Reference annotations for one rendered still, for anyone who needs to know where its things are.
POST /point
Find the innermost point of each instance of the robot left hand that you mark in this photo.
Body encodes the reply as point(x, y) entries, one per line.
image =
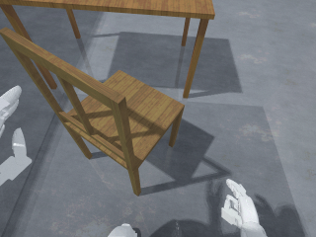
point(13, 166)

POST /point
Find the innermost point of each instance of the table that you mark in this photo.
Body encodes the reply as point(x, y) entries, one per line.
point(196, 9)

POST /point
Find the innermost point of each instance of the chair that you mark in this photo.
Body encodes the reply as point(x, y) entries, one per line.
point(123, 117)

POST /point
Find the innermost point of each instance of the robot right forearm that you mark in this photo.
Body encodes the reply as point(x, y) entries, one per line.
point(252, 229)

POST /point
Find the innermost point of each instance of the robot right hand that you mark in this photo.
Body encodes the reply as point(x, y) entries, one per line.
point(243, 210)

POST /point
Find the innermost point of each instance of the robot left thigh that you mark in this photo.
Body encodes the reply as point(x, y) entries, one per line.
point(123, 231)

